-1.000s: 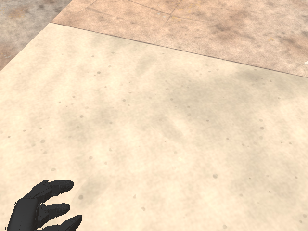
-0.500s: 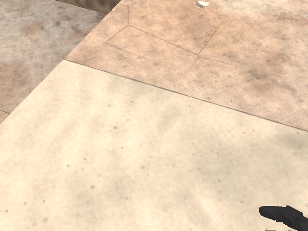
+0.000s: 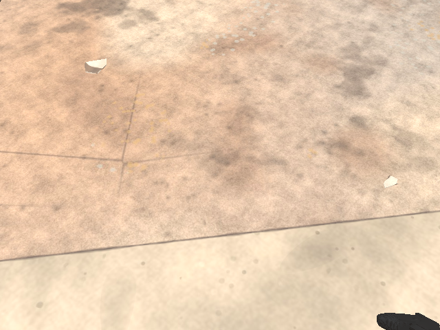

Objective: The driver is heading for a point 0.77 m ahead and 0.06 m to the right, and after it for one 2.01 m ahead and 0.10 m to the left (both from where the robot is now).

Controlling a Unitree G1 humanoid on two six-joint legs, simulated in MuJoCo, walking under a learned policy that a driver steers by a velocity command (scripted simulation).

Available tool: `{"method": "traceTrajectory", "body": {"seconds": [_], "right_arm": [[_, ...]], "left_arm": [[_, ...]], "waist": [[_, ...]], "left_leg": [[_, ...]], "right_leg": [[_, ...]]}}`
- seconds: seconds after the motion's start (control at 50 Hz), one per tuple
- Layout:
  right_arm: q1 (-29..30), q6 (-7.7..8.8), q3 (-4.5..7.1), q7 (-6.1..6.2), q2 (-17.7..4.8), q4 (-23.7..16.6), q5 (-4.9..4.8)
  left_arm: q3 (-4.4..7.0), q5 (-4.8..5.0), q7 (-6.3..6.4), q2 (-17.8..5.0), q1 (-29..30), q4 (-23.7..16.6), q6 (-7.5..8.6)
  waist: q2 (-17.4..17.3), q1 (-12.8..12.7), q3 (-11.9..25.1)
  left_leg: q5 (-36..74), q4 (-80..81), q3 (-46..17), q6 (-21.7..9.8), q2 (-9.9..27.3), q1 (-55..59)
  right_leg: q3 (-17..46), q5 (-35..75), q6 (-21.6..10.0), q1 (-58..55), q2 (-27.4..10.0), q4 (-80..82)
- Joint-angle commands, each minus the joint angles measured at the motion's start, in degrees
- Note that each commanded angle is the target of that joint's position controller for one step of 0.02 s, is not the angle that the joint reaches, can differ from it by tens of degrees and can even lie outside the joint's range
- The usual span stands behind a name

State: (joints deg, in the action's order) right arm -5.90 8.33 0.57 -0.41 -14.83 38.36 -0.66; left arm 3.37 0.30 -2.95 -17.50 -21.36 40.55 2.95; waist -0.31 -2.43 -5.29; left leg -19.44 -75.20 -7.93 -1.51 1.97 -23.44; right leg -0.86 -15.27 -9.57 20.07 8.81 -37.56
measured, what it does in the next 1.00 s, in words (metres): walks ahead, turning right: left foot, then right foot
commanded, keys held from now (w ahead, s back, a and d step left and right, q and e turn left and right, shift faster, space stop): w+e+shift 0.48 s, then w+shift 0.16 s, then w+q+shift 0.36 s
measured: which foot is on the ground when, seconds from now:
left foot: up 0.00-0.26, down 0.28-0.78, up 0.80-1.00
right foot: down 0.00-0.30, up 0.32-0.76, down 0.78-1.00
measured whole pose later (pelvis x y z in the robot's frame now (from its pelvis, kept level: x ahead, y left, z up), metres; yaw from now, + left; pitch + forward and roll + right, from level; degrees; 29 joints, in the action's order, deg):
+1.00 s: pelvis +0.80 -0.21 +0.02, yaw -27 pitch -2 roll -2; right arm -13.9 2.6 3.2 -0.1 -18.6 45.2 -3.2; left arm 4.7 -0.7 -1.9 -15.8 -21.5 46.4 5.9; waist -3.1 -2.8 -2.1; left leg -10.2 -70.9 -4.0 -2.6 8.6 -37.0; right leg -10.4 -16.6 -3.2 3.9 3.0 -21.9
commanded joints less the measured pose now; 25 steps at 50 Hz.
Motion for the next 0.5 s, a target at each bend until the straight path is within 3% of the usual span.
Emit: {"method": "traceTrajectory", "body": {"seconds": [0.02,0.08,0.12,0.16,0.2,0.24,0.26,0.28,0.3,0.32,0.34,0.36,0.38,0.4,0.42,0.44,0.46,0.5], "right_arm": [[-3.4,-0.60,2.93,0.55,-9.3,-3.2,1.03],[7.7,-1.01,1.76,0.46,-5.6,-6.9,2.18],[12.0,-0.78,1.22,-0.20,-3.1,-8.8,1.76],[13.5,-0.40,2.16,-0.61,-4.7,-9.8,0.14],[13.5,-0.16,3.29,-0.60,-7.3,-10.1,-1.23],[10.1,0.22,4.62,-0.46,-9.8,-9.6,-1.92],[1.8,0.31,6.13,-0.09,-12.1,-7.8,-2.18],[-11.4,-0.22,7.01,0.60,-13.2,-5.6,-2.46],[-23.1,-0.97,6.89,1.19,-15.9,-3.5,-1.50],[-20.3,-0.77,7.10,-0.45,-19.7,-2.7,1.80],[-14.0,-1.10,5.90,-0.50,-12.0,-5.5,1.37],[-11.7,-1.66,5.18,-0.07,-9.0,-5.1,0.80],[-11.2,-2.03,5.13,-0.04,-9.1,-3.8,1.26],[-10.1,-2.02,5.02,0.06,-8.7,-2.3,1.66],[-9.5,-1.68,4.64,0.23,-7.4,-1.0,1.85],[-9.3,-1.41,4.28,0.10,-5.9,0.2,1.32],[-9.8,-1.34,4.05,-0.06,-4.7,1.3,0.67],[-10.7,-1.15,4.19,-0.11,-5.6,2.8,0.13]], "left_arm": [[1.86,0.25,1.29,-7.5,5.0,-6.4,2.37],[1.70,1.31,3.32,-6.9,2.8,-5.0,2.02],[2.26,1.49,3.89,-8.0,1.6,-4.0,1.26],[2.73,2.01,4.01,-8.4,-0.4,-2.8,1.03],[2.78,2.56,4.42,-7.3,-0.9,-2.0,0.92],[3.15,2.25,4.70,-7.1,-0.8,-1.4,0.23],[3.18,1.44,4.41,-7.2,0.4,-1.8,-0.17],[2.29,-0.23,3.67,-5.7,2.9,-3.3,-0.40],[-0.28,-2.25,3.12,2.2,0.4,-4.6,-0.12],[-1.49,4.58,3.01,3.9,-10.2,-7.9,0.64],[-0.87,5.08,3.73,-2.2,-5.4,-5.3,0.01],[0.08,3.29,3.55,-6.2,2.0,-6.2,-0.34],[0.30,1.66,3.49,-6.2,6.1,-6.6,-0.76],[0.50,0.96,3.06,-5.5,8.2,-7.8,-0.76],[0.62,1.60,2.54,-4.8,8.3,-8.0,-1.18],[0.58,2.45,2.32,-3.9,8.3,-8.4,-1.71],[0.32,2.78,2.22,-2.7,9.1,-8.7,-2.22],[-0.52,2.39,1.76,-0.8,11.1,-10.2,-2.47]], "waist": [[-1.4,5.4,2.1],[-1.2,1.5,-1.8],[0.9,-1.0,-1.0],[2.9,-2.5,0.8],[5.3,-2.1,1.0],[7.1,0.5,2.5],[7.7,5.1,7.4],[7.7,12.4,16.3],[-5.7,13.4,25.7],[-37.0,4.4,30.7],[-22.8,7.0,21.3],[-13.0,8.5,14.0],[-2.1,7.9,10.2],[-1.5,6.5,6.8],[-3.2,5.2,5.1],[-5.1,4.5,4.3],[-4.4,4.4,3.7],[-3.2,3.8,1.0]], "left_leg": [[2.0,9.9,-1.5,2.2,3.0,-10.9],[14.7,27.3,2.8,5.4,0.8,-7.1],[24.5,37.9,5.2,6.2,-1.9,-0.4],[29.0,42.9,3.7,6.7,-3.2,4.9],[27.3,46.6,0.6,6.5,-2.3,4.1],[21.7,47.2,0.6,5.4,-1.7,5.5],[17.5,45.9,1.8,4.1,-2.1,13.3],[12.9,41.8,1.4,2.9,1.0,29.1],[-2.5,39.0,-11.8,1.8,10.2,48.4],[-30.3,58.7,-51.5,-7.7,23.9,54.8],[-39.1,62.7,-48.3,-7.1,21.1,47.3],[-27.6,61.4,-35.7,-5.7,18.7,39.5],[-14.0,60.3,-26.0,-4.6,16.2,32.4],[-5.9,60.2,-19.5,-5.1,14.5,26.8],[-0.9,60.9,-13.9,-4.6,13.0,23.0],[1.5,61.7,-10.1,-4.5,12.2,22.1],[3.7,62.3,-6.5,-4.0,11.6,22.0],[8.2,64.2,-2.7,-5.4,12.8,20.3]], "right_leg": [[31.2,-6.6,-9.9,-5.0,-14.1,25.4],[22.4,3.4,-8.0,2.9,-9.3,26.0],[19.5,2.5,-4.8,6.1,-7.3,25.1],[22.2,-2.2,-3.1,4.9,-8.3,23.9],[25.3,-3.3,-1.9,-2.3,-9.7,20.6],[27.3,5.2,-0.8,-9.4,-12.0,15.2],[26.2,15.6,0.8,-11.1,-10.9,6.7],[23.1,20.1,3.2,-6.2,-8.8,-8.6],[18.9,-9.5,4.2,7.0,-5.3,-30.7],[14.2,-17.2,5.7,25.2,-3.7,-48.0],[11.8,-9.8,6.3,29.2,-8.7,-51.0],[8.9,-5.6,6.6,29.3,-9.8,-49.6],[8.2,-4.0,6.5,26.1,-12.3,-47.1],[8.7,-2.1,6.4,24.3,-14.5,-42.9],[9.1,-1.7,6.2,21.8,-16.5,-40.3],[8.6,-2.0,6.0,22.0,-17.3,-39.2],[7.9,-2.3,5.5,23.2,-18.1,-39.0],[7.8,0.5,5.8,27.0,-19.0,-37.4]]}}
